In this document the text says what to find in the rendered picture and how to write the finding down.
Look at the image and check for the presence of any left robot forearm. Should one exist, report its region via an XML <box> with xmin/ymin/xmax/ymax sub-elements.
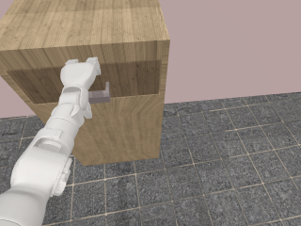
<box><xmin>10</xmin><ymin>84</ymin><xmax>89</xmax><ymax>186</ymax></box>

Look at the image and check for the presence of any left robot hand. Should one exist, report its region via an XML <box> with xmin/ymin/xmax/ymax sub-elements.
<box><xmin>60</xmin><ymin>56</ymin><xmax>101</xmax><ymax>119</ymax></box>

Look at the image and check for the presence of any drawer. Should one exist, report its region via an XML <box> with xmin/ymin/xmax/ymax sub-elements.
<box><xmin>6</xmin><ymin>58</ymin><xmax>161</xmax><ymax>105</ymax></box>

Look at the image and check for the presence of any left robot upper arm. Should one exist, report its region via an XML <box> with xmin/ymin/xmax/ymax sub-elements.
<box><xmin>0</xmin><ymin>146</ymin><xmax>72</xmax><ymax>226</ymax></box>

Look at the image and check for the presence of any handle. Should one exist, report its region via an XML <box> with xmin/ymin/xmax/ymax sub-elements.
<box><xmin>88</xmin><ymin>82</ymin><xmax>111</xmax><ymax>104</ymax></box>

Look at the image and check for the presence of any cabinet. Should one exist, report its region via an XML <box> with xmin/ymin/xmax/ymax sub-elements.
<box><xmin>0</xmin><ymin>0</ymin><xmax>170</xmax><ymax>166</ymax></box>

